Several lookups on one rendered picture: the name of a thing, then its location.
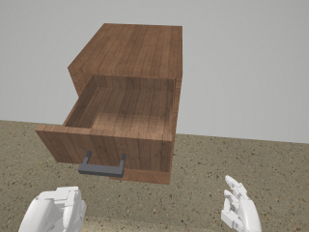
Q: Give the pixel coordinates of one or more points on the robot right hand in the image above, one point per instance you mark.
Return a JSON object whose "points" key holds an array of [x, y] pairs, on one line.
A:
{"points": [[244, 216]]}

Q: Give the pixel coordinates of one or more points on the robot left hand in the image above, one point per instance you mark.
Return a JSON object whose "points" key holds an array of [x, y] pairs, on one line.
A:
{"points": [[62, 208]]}

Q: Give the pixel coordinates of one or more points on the drawer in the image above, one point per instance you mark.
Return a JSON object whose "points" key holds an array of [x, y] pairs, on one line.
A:
{"points": [[117, 115]]}

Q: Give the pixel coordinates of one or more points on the cabinet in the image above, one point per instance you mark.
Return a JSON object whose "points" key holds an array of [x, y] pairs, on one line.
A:
{"points": [[134, 50]]}

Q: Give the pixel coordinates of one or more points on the handle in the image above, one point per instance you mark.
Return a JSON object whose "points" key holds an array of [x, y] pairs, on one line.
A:
{"points": [[102, 170]]}

